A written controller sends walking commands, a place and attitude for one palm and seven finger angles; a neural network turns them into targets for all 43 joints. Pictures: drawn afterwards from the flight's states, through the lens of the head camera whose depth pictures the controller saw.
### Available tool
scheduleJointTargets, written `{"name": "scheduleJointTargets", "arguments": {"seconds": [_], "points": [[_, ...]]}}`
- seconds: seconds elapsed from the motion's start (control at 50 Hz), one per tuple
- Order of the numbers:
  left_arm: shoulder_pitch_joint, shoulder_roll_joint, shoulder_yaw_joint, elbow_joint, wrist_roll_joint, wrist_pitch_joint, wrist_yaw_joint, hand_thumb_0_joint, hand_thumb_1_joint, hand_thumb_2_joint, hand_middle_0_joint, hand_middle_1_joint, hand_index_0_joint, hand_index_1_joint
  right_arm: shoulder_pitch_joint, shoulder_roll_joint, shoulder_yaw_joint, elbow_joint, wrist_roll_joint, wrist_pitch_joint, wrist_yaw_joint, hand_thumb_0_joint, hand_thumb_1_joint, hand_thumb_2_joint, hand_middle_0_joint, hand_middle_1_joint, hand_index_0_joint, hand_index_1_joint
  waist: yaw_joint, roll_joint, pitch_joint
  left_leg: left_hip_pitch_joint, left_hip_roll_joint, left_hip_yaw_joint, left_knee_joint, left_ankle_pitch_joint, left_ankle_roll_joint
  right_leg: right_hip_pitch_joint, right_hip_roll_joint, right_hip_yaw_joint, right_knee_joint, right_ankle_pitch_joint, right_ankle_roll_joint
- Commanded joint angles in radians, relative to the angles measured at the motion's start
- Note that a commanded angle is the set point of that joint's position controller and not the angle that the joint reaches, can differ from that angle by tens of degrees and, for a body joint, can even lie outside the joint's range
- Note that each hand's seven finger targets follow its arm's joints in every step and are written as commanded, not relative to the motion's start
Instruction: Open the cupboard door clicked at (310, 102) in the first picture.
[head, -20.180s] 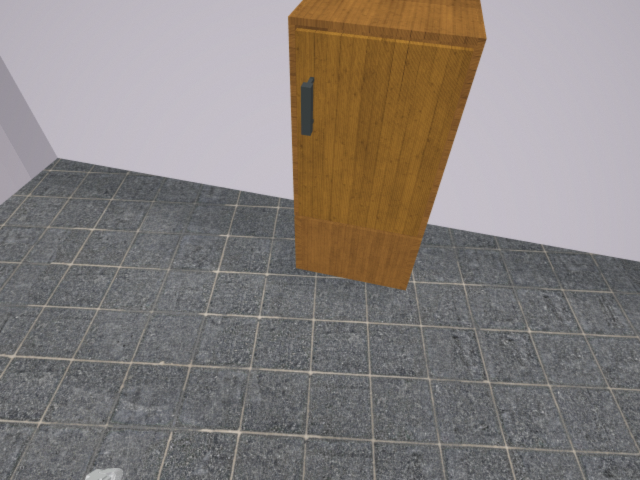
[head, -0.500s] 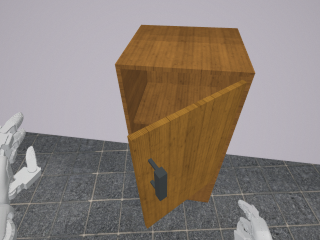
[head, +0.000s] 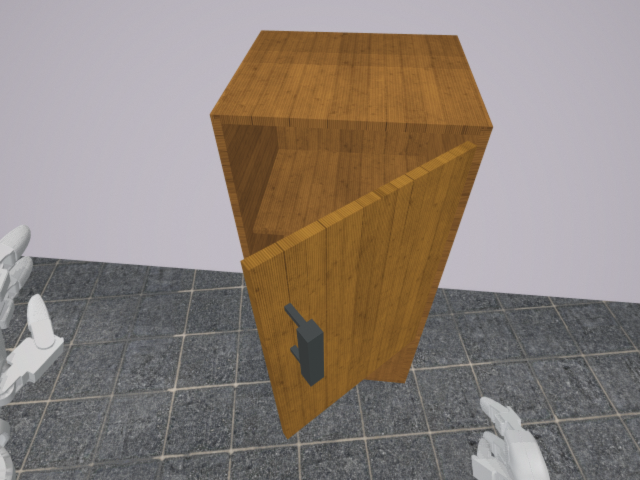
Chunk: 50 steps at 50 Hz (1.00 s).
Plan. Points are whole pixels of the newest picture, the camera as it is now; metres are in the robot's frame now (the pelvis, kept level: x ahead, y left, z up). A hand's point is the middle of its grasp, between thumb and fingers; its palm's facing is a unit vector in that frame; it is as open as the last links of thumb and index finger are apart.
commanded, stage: step back with the hand held close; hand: left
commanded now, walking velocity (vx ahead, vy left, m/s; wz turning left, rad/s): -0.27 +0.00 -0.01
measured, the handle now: (302, 343) +0.31 +0.06 -0.03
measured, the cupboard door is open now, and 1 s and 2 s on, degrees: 43 43 43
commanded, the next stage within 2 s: stop stepping back and stand still in 1.04 s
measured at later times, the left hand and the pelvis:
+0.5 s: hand out of the picture +0.13 +0.29 +0.15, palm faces +0.44 -0.76 -0.47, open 7.4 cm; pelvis -0.07 +0.02 -0.02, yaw +0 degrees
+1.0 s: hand out of the picture +0.04 +0.32 +0.17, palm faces +0.55 -0.73 -0.41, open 7.4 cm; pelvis -0.15 +0.03 -0.02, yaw +3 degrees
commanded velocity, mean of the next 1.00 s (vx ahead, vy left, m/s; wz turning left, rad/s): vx -0.32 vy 0.00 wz -0.04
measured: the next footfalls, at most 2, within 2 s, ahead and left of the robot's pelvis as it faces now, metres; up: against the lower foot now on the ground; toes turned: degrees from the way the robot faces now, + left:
right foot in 1.14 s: -0.24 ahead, -0.07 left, +0.00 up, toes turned -4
left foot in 1.28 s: -0.07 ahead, +0.09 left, +0.00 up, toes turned -1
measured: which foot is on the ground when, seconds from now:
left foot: down 0.00-1.00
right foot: down 0.00-0.82, up 0.84-1.00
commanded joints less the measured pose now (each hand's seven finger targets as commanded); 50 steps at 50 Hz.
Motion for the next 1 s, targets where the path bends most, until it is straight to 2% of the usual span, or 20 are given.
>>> {"name": "scheduleJointTargets", "arguments": {"seconds": [0.0,0.08,0.14,0.24,0.3,0.4,0.56,0.62,0.66,0.68,0.72,0.76,0.78,0.8,0.82,0.84,0.86,0.88,0.92,0.98], "points": [[0.013,0.231,0.144,-0.259,0.0,-0.077,0.031,0.0,0.9,0.9,-0.2,-0.3,-0.2,-0.3,-0.107,-0.119,-0.062,-0.172,-0.002,-0.021,-0.017,0.0,-0.9,-0.9,0.2,0.3,0.2,0.3,-0.008,-0.003,-0.15,-0.036,0.033,-0.033,-0.054,0.301,0.018,0.075,-0.093,0.082,-0.008,0.31,0.015],[0.045,0.236,0.159,-0.273,-0.002,-0.077,0.041,0.0,0.9,0.9,-0.2,-0.3,-0.2,-0.3,-0.104,-0.114,-0.068,-0.192,0.006,-0.005,-0.022,0.0,-0.9,-0.9,0.2,0.3,0.2,0.3,-0.012,-0.021,-0.156,-0.086,0.043,-0.04,-0.057,0.282,0.02,0.069,-0.08,0.086,0.022,0.296,0.023],[0.061,0.237,0.161,-0.285,0.002,-0.082,0.048,0.0,0.9,0.9,-0.2,-0.3,-0.2,-0.3,-0.099,-0.117,-0.07,-0.199,0.007,-0.004,-0.026,0.0,-0.9,-0.9,0.2,0.3,0.2,0.3,-0.01,0.013,-0.153,-0.15,0.054,-0.054,-0.077,0.224,0.027,0.087,-0.07,0.083,0.053,0.25,0.026],[0.068,0.229,0.164,-0.301,0.012,-0.091,0.054,0.0,0.9,0.9,-0.2,-0.3,-0.2,-0.3,-0.095,-0.123,-0.071,-0.205,0.007,-0.013,-0.027,0.0,-0.9,-0.9,0.2,0.3,0.2,0.3,-0.012,0.02,-0.127,-0.298,0.074,-0.083,-0.109,0.036,0.05,0.12,-0.057,0.1,0.101,0.17,0.03],[0.044,0.235,0.172,-0.306,0.023,-0.1,0.059,0.0,0.9,0.9,-0.2,-0.3,-0.2,-0.3,-0.09,-0.129,-0.072,-0.204,0.003,-0.025,-0.026,0.0,-0.9,-0.9,0.2,0.3,0.2,0.3,-0.017,0.025,-0.086,-0.397,0.07,-0.093,-0.113,-0.17,0.064,0.107,-0.066,0.131,0.088,0.059,0.025],[0.004,0.239,0.18,-0.328,0.037,-0.119,0.067,0.0,0.9,0.9,-0.2,-0.3,-0.2,-0.3,-0.076,-0.137,-0.07,-0.204,-0.003,-0.045,-0.03,0.0,-0.9,-0.9,0.2,0.3,0.2,0.3,-0.023,0.04,-0.049,-0.488,0.085,-0.132,-0.132,-0.34,0.076,0.07,-0.05,0.134,0.103,-0.12,0.029],[-0.002,0.226,0.203,-0.329,0.06,-0.145,0.064,0.0,0.9,0.9,-0.2,-0.3,-0.2,-0.3,-0.062,-0.128,-0.073,-0.204,-0.008,-0.074,-0.027,0.0,-0.9,-0.9,0.2,0.3,0.2,0.3,-0.019,0.082,-0.062,-0.666,0.132,-0.175,-0.148,-0.497,0.114,0.177,0.003,0.167,0.274,-0.06,0.034],[-0.016,0.227,0.196,-0.351,0.051,-0.154,0.063,0.0,0.9,0.9,-0.2,-0.3,-0.2,-0.3,-0.051,-0.116,-0.074,-0.196,-0.013,-0.079,-0.018,0.0,-0.9,-0.9,0.2,0.3,0.2,0.3,-0.029,-0.027,-0.04,-0.538,0.05,-0.1,0.035,-0.4,0.075,-0.022,-0.076,0.304,0.11,-0.121,-0.01],[-0.028,0.233,0.178,-0.351,0.037,-0.154,0.067,0.0,0.9,0.9,-0.2,-0.3,-0.2,-0.3,-0.039,-0.104,-0.075,-0.171,-0.012,-0.071,-0.006,0.0,-0.9,-0.9,0.2,0.3,0.2,0.3,-0.036,-0.149,-0.054,-0.32,-0.015,-0.034,0.233,-0.258,0.021,-0.261,-0.185,0.406,-0.061,-0.248,-0.06],[-0.038,0.239,0.17,-0.346,0.031,-0.153,0.073,0.0,0.9,0.9,-0.2,-0.3,-0.2,-0.3,-0.033,-0.097,-0.074,-0.153,-0.01,-0.063,0.0,0.0,-0.9,-0.9,0.2,0.3,0.2,0.3,-0.042,-0.197,-0.074,-0.203,-0.033,-0.005,0.33,-0.19,0.004,-0.364,-0.237,0.412,-0.121,-0.292,-0.082],[-0.042,0.247,0.168,-0.354,0.026,-0.155,0.085,0.0,0.9,0.9,-0.2,-0.3,-0.2,-0.3,-0.033,-0.092,-0.074,-0.136,-0.005,-0.049,0.003,0.0,-0.9,-0.9,0.2,0.3,0.2,0.3,-0.051,-0.201,-0.106,-0.084,-0.026,-0.005,0.316,-0.143,0.002,-0.424,-0.243,0.331,-0.113,-0.254,-0.077],[-0.038,0.26,0.181,-0.377,0.022,-0.158,0.083,0.0,0.9,0.9,-0.2,-0.3,-0.2,-0.3,-0.052,-0.113,-0.077,-0.15,-0.002,-0.039,-0.006,0.0,-0.9,-0.9,0.2,0.3,0.2,0.3,-0.051,-0.078,-0.062,-0.118,0.026,-0.083,0.111,-0.234,0.029,-0.454,-0.135,0.224,-0.011,-0.32,-0.014],[-0.028,0.266,0.201,-0.391,0.024,-0.169,0.083,0.0,0.9,0.9,-0.2,-0.3,-0.2,-0.3,-0.061,-0.121,-0.074,-0.16,-0.004,-0.043,-0.014,0.0,-0.9,-0.9,0.2,0.3,0.2,0.3,-0.049,0.079,-0.052,-0.257,0.117,-0.195,-0.054,-0.376,0.068,-0.372,-0.059,0.174,0.161,-0.339,0.015],[-0.015,0.274,0.241,-0.396,0.039,-0.179,0.087,0.0,0.9,0.9,-0.2,-0.3,-0.2,-0.3,-0.1,-0.145,-0.084,-0.167,-0.015,-0.056,-0.024,0.0,-0.9,-0.9,0.2,0.3,0.2,0.3,-0.034,0.309,-0.073,-0.532,0.294,-0.405,-0.312,-0.611,0.142,-0.114,0.066,0.082,0.53,-0.229,0.053],[-0.044,0.278,0.258,-0.427,0.038,-0.176,0.084,0.0,0.9,0.9,-0.2,-0.3,-0.2,-0.3,-0.084,-0.101,-0.088,-0.165,-0.027,-0.075,-0.025,0.0,-0.9,-0.9,0.2,0.3,0.2,0.3,-0.033,0.283,-0.129,-0.592,0.377,-0.493,-0.391,-0.541,0.185,-0.046,0.099,0.104,0.846,-0.249,0.052],[-0.085,0.29,0.253,-0.458,0.033,-0.179,0.081,0.0,0.9,0.9,-0.2,-0.3,-0.2,-0.3,-0.081,-0.08,-0.1,-0.147,-0.024,-0.093,-0.015,0.0,-0.9,-0.9,0.2,0.3,0.2,0.3,-0.033,0.138,-0.135,-0.449,0.364,-0.421,-0.321,-0.367,0.169,-0.164,0.081,0.147,0.929,-0.287,0.044],[-0.042,0.274,0.25,-0.397,0.026,-0.172,0.083,0.0,0.9,0.9,-0.2,-0.3,-0.2,-0.3,-0.098,-0.097,-0.114,-0.125,-0.022,-0.104,-0.002,0.0,-0.9,-0.9,0.2,0.3,0.2,0.3,-0.016,0.085,-0.162,-0.35,0.341,-0.32,-0.241,-0.294,0.159,-0.205,0.073,0.143,0.927,-0.295,0.044],[0.013,0.242,0.23,-0.347,0.014,-0.157,0.084,0.0,0.9,0.9,-0.2,-0.3,-0.2,-0.3,-0.102,-0.099,-0.121,-0.115,-0.017,-0.109,0.011,0.0,-0.9,-0.9,0.2,0.3,0.2,0.3,-0.01,0.11,-0.171,-0.315,0.315,-0.23,-0.218,-0.28,0.145,-0.203,0.07,0.106,0.905,-0.297,0.046],[0.015,0.195,0.171,-0.37,0.003,-0.145,0.084,0.0,0.9,0.9,-0.2,-0.3,-0.2,-0.3,-0.097,-0.084,-0.1,-0.107,-0.019,-0.117,0.018,0.0,-0.9,-0.9,0.2,0.3,0.2,0.3,-0.025,0.128,-0.125,-0.293,0.29,-0.206,-0.253,-0.259,0.129,-0.217,0.052,0.066,0.782,-0.328,0.045],[-0.051,0.201,0.133,-0.397,-0.004,-0.141,0.072,0.0,0.9,0.9,-0.2,-0.3,-0.2,-0.3,-0.086,-0.083,-0.077,-0.078,-0.022,-0.125,0.019,0.0,-0.9,-0.9,0.2,0.3,0.2,0.3,-0.03,0.18,-0.166,-0.178,0.252,-0.172,-0.326,-0.28,0.064,-0.138,0.069,-0.004,0.484,-0.392,0.02]]}}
